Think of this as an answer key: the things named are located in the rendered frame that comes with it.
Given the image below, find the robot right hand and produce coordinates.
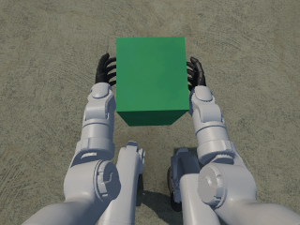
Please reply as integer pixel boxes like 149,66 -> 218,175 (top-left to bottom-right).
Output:
187,56 -> 206,92

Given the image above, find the right robot forearm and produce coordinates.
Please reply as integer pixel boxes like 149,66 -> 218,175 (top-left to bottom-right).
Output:
187,85 -> 248,169

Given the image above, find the right robot shin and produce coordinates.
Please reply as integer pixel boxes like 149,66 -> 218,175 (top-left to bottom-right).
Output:
172,147 -> 199,203

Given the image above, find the robot left hand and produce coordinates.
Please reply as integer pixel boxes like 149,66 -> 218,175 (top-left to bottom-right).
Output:
95,53 -> 116,86

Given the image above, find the left robot upper arm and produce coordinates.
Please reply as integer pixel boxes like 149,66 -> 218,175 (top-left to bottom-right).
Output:
21,159 -> 121,225

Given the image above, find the left robot forearm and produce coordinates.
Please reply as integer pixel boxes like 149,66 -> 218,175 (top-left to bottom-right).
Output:
63,82 -> 116,195

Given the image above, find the right robot upper arm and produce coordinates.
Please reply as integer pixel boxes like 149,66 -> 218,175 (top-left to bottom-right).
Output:
197,162 -> 300,225

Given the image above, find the left robot thigh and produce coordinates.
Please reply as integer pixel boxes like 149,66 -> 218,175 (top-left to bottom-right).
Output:
98,145 -> 145,225

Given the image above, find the carton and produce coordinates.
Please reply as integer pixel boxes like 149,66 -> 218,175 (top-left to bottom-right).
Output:
116,37 -> 190,127

